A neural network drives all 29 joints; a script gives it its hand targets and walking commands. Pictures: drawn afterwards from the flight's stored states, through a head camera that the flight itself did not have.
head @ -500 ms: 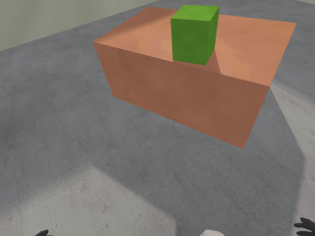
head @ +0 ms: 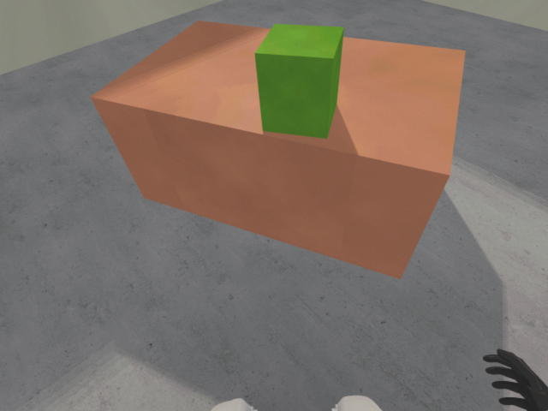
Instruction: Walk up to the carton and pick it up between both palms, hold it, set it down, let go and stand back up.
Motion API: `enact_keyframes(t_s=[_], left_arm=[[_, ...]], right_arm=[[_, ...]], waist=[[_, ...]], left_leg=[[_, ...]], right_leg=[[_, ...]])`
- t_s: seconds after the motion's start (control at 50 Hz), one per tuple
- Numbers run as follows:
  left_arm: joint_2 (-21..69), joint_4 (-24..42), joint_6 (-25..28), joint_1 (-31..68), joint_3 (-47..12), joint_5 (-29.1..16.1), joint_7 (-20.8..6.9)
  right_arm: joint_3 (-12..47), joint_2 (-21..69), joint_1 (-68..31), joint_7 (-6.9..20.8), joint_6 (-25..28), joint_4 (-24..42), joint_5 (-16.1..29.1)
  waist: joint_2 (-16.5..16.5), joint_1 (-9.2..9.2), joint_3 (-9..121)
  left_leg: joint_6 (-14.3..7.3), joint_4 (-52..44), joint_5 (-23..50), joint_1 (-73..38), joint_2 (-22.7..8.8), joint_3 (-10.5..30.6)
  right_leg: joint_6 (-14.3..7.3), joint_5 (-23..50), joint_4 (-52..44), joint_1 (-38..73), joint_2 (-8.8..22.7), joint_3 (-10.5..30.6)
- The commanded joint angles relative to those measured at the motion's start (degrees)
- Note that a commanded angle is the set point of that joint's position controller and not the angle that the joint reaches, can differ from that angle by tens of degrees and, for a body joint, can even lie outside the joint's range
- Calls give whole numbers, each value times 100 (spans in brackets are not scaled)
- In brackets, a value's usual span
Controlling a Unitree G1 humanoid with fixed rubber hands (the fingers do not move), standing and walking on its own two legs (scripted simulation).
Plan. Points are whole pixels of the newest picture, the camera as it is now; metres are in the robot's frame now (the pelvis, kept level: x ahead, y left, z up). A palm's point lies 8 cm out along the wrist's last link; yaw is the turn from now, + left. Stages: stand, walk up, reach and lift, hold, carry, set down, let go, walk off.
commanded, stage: walk up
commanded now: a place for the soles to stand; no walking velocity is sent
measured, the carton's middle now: (301, 81) +1.01 -0.05 -0.04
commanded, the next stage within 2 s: none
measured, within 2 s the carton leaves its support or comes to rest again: neither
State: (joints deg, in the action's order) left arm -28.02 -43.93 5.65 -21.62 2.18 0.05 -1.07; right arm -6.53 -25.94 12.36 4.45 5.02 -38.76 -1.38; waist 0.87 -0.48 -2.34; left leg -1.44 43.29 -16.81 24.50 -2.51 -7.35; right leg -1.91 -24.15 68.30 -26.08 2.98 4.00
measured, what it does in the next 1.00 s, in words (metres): walks ahead: right foot, then left foot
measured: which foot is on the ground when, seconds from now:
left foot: down 0.00-0.18, up 0.20-0.44, down 0.46-0.70, up 0.72-0.98, down 1.00-1.00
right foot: up 0.00-0.14, down 0.16-0.46, up 0.48-0.66, down 0.68-1.00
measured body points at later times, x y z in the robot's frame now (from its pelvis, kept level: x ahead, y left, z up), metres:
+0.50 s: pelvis +0.18 +0.06 -0.02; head +0.18 +0.03 +0.43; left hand +0.29 +0.42 -0.07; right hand +0.28 -0.30 -0.10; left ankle +0.27 +0.18 -0.71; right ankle +0.14 -0.11 -0.69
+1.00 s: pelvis +0.34 +0.11 -0.02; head +0.35 +0.09 +0.43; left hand +0.44 +0.48 -0.07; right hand +0.45 -0.25 -0.10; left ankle +0.47 +0.24 -0.70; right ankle +0.29 -0.04 -0.70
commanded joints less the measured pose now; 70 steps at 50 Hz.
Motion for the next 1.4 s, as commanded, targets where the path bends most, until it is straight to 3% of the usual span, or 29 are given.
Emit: enact_keyframes(t_s=[0.0, 0.1, 0.14, 0.16, 0.18, 0.2, 0.3, 0.4, 0.44, 0.46, 0.48, 0.5, 0.64, 0.66, 0.68, 0.7, 0.74, 0.8, 0.92, 0.98, 1.02, 1.04, 1.08, 1.16, 1.22, 1.24, 1.26, 1.28, 1.38], left_arm=[[-1164, 273, 119, -207, 421, -59, -17], [-984, 203, 100, -20, 513, -75, -100], [-1076, -36, 155, -576, 658, 22, -27], [-1418, -73, 196, -1023, 793, 51, 52], [-2098, -7, 246, -1381, 906, 109, 121], [-1989, 149, 245, -1139, 818, -40, 185], [-1687, 488, 236, -379, 681, -98, 344], [-1926, 647, 201, 190, 648, 53, 297], [-1490, 648, 129, 489, 454, 139, 269], [-1041, 797, 144, 650, 282, 98, 288], [-959, 842, 172, 748, 240, 25, 349], [-1448, 685, 184, 812, 335, 33, 373], [-1180, -174, 276, -369, 525, -19, 177], [-1167, -392, 309, -957, 610, 20, 215], [-1636, -506, 354, -1693, 790, 107, 323], [-2267, -365, 394, -1897, 867, 119, 382], [-1955, -32, 341, -1164, 742, -83, 481], [-1716, 160, 313, -703, 632, -90, 546], [-1970, 296, 305, -243, 599, 73, 475], [-1585, 266, 223, 164, 380, 144, 432], [-997, 491, 271, 444, 156, 41, 496], [-1563, 346, 221, 627, 284, 32, 498], [-1644, -104, 241, 31, 363, 9, 431], [-1435, -407, 224, -288, 498, 22, 258], [-1298, -643, 269, -969, 622, 55, 273], [-1547, -747, 310, -1570, 748, 124, 354], [-2202, -673, 385, -1912, 859, 218, 444], [-2132, -426, 365, -1394, 772, 64, 483], [-1746, -16, 299, -313, 599, -4, 484]], right_arm=[[-342, -1428, 314, -82, 53, 304, -39], [-319, -1533, 131, -10, -35, 462, -115], [-162, -1165, 47, 27, -134, 550, -122], [-47, -855, 62, 30, -139, 636, -74], [35, -681, -229, -11, -120, 893, -24], [-39, -1191, -498, -99, -169, 805, 6], [-108, -1196, 171, -75, -182, 257, -44], [-258, -1161, 154, 114, -212, 158, 24], [-407, -1259, 987, 118, -172, -185, -25], [-530, -1760, 1569, 61, -133, -274, -65], [-618, -2232, 1592, 2, -92, -109, -75], [-573, -2205, 1129, -39, -77, 9, 23], [-279, -1586, -68, -45, -172, 102, -60], [-190, -1335, -239, -31, -215, 184, -76], [-27, -862, -481, -32, -220, 359, -67], [29, -805, -809, -101, -195, 659, 5], [-72, -1358, -828, -218, -213, 406, 17], [-114, -1220, -322, -174, -274, 168, -51], [-256, -1119, -568, 44, -343, 227, 48], [-446, -1245, 510, 63, -277, -236, 45], [-686, -2272, 1272, -73, -214, -245, -32], [-640, -2247, 812, -68, -218, -138, 55], [-497, -1943, 5, -144, -246, -34, 77], [-324, -1710, -191, -62, -256, -103, -68], [-217, -1434, -642, -13, -346, 69, -70], [-69, -996, -749, -11, -381, 162, -100], [31, -700, -1039, -59, -345, 451, -50], [-25, -1175, -1125, -142, -378, 326, -18], [-157, -1214, -79, -132, -367, -194, -1]], waist=[[-1000, -181, -98], [-1248, -49, 16], [-513, 344, 341], [464, 669, 445], [1893, 881, 632], [720, 775, 482], [588, 201, 270], [881, -126, 60], [99, -686, 97], [-1592, -1083, 158], [-1956, -1144, 193], [-727, -864, -106], [-1232, 116, -173], [-832, 492, 81], [789, 1039, 205], [1734, 1054, 355], [-64, 635, 78], [133, 282, 204], [895, 78, 78], [184, -661, 304], [-2032, -1135, 484], [-643, -903, 128], [-553, -280, -268], [-1323, -106, -329], [-877, 473, -48], [178, 913, 131], [1837, 1161, 197], [438, 919, -51], [437, 221, 29]], left_leg=[[-1305, -2781, -1766, -871, -1881, 2473], [-1146, -2350, -1411, -212, -1656, 1215], [-753, -1194, -2098, 737, -1177, 499], [-398, 261, -2013, 1678, -677, 69], [-55, 2148, -1643, 2906, 39, 184], [41, 2688, -1346, 3120, -219, 976], [29, 2026, -1141, 1743, -572, 1035], [-86, 880, -833, 50, -159, 264], [-172, 264, -961, -1813, 301, -87], [-568, -1266, -2914, -2250, -701, 2116], [-1304, -2977, -4229, -2132, -2298, 5066], [-1557, -3069, -4190, -1620, -2519, 5273], [-1210, -1580, -1260, 519, -1560, 1775], [-919, -619, -1498, 1254, -1173, 1212], [-450, 1584, -1206, 2362, -412, 423], [-90, 2874, -1634, 3433, 140, 560], [9, 3240, -1256, 3419, -387, 1299], [29, 2831, -1203, 2448, -664, 1252], [-38, 1451, -942, 879, -371, 432], [-188, 379, -1088, -1685, 305, -134], [-1302, -2694, -3896, -2287, -2242, 4873], [-1536, -2896, -4179, -1659, -2475, 5096], [-1572, -2506, -3778, -840, -2202, 3998], [-1372, -2297, -3027, 375, -1776, 2633], [-936, -1183, -3171, 1579, -1259, 1612], [-541, 350, -3294, 2590, -694, 924], [-154, 2554, -1913, 3549, 71, 467], [-55, 3029, -1435, 3680, -171, 1278], [-6, 2383, -1019, 1826, -555, 1005]], right_leg=[[84, -27, -537, -1243, 477, -56], [-28, 317, -2520, 235, 118, -749], [-111, 816, -3212, 1947, -209, -947], [-417, -654, -3901, 2706, 205, 269], [-1347, -1944, -5152, 3191, 1902, 3779], [-1559, -1354, -5121, 3249, 2215, 4023], [-1446, 2226, -3961, 1477, 1615, 1661], [-1274, -476, -3843, -461, 1287, 1135], [-944, -1626, -2777, -2039, 723, 388], [-551, -1268, -692, -3028, -140, -250], [-287, -1021, 721, -3518, -474, -332], [-194, -675, 1005, -3279, -168, 211], [-108, 10, -2093, 346, -13, -783], [-172, 357, -2685, 1649, -294, -826], [-503, -1424, -3952, 2520, 398, 961], [-1349, -1251, -5117, 2980, 2110, 4539], [-1670, 1132, -4387, 2890, 2249, 3860], [-1489, 2973, -3616, 1899, 1733, 2187], [-1341, 1069, -3668, 156, 1353, 1444], [-905, -60, -2372, -1602, 705, 381], [-217, -945, 912, -3467, -459, -356], [-163, -716, 1164, -3217, -132, 203], [-43, -376, 619, -2536, 231, -203], [17, -689, -859, -740, 121, -698], [-183, 256, -2457, 1553, -250, -815], [-408, -928, -3217, 2596, 124, 223], [-1120, -2810, -5013, 2862, 1826, 3893], [-1328, -2095, -5139, 2832, 2207, 4456], [-1311, 1405, -3872, 1062, 1518, 1889]])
